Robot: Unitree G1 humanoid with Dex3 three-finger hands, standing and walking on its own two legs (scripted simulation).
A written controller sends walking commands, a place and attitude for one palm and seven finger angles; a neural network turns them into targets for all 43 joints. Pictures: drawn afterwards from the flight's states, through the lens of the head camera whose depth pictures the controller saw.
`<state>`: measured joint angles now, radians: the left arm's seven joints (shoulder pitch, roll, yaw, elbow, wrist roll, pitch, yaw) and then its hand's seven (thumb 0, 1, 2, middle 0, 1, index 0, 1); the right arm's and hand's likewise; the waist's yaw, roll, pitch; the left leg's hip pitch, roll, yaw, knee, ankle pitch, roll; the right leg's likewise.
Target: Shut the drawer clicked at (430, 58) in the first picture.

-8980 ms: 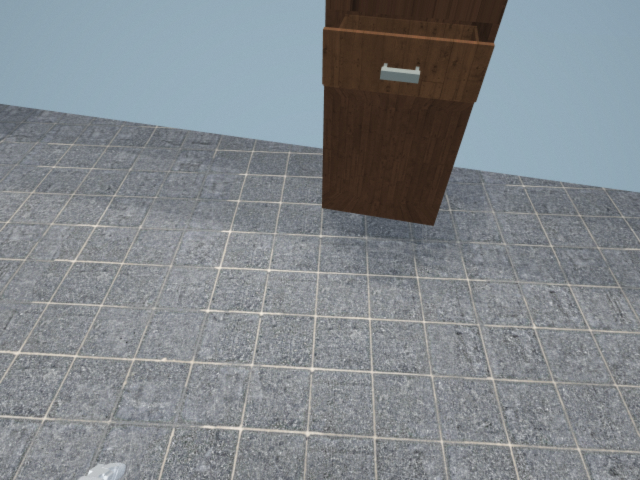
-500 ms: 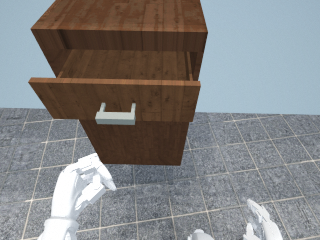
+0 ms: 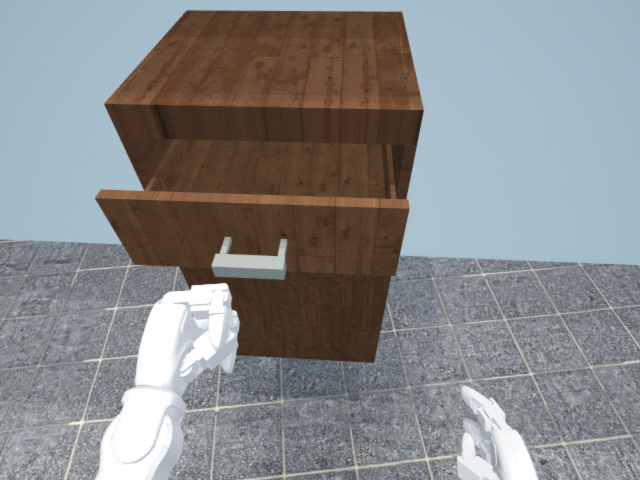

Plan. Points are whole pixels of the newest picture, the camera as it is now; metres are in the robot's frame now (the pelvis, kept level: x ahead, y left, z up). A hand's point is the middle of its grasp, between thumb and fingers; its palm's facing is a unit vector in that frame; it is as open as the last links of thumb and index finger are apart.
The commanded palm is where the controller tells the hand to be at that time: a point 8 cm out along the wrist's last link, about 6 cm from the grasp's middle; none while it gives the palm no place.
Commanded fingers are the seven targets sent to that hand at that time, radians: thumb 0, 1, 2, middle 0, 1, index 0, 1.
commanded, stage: raise the hand and make a fist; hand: left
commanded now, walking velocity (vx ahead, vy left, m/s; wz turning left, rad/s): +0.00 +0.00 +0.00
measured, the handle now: (252, 255) +0.43 +0.14 +0.02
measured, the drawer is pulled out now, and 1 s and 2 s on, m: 0.15 0.15 0.15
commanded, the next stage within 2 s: bring the fist close to the handle in 0.36 s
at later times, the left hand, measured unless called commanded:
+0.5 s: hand (237, 335) +0.25 +0.11 +0.11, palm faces -0.02 -1.00 -0.05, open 3.3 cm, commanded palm +0.23 +0.16 +0.11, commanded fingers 0.00 0.90 0.90 -1.40 -1.60 -1.40 -1.60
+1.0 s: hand (255, 322) +0.29 +0.11 +0.06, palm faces -0.02 -1.00 -0.04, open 3.3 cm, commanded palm +0.28 +0.16 +0.06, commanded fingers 0.00 0.90 0.90 -1.40 -1.60 -1.40 -1.60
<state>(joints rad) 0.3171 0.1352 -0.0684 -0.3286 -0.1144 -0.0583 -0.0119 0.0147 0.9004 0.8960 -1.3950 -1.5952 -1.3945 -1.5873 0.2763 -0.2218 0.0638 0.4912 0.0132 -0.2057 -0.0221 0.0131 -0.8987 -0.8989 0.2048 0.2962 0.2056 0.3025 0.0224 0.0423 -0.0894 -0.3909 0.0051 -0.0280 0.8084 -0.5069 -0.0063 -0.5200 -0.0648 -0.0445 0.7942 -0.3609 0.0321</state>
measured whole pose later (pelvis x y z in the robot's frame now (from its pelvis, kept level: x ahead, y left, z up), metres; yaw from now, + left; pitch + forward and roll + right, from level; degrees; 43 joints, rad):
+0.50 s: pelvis -0.01 +0.00 +0.01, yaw +0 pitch +4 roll +0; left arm 0.24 0.13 -0.05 -0.22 -0.12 -0.05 -0.01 0.01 0.90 0.90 -1.40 -1.60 -1.40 -1.60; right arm 0.27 -0.23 0.05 0.53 0.01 -0.21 -0.03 0.01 -0.90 -0.90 0.20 0.30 0.20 0.30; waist 0.01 0.04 -0.06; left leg -0.35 0.01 -0.02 0.75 -0.47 -0.01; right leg -0.48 -0.06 -0.04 0.75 -0.33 0.03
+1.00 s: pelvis -0.02 -0.01 -0.01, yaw -1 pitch +8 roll +1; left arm -0.01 0.13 0.00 0.16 -0.11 -0.24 -0.01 0.01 0.90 0.90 -1.40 -1.60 -1.40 -1.60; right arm 0.27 -0.24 0.03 0.57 0.00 -0.17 -0.02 0.01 -0.90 -0.90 0.20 0.30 0.20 0.30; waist -0.01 0.01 -0.06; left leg -0.50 0.00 -0.01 0.84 -0.48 -0.02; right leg -0.64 -0.07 -0.03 0.83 -0.34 0.02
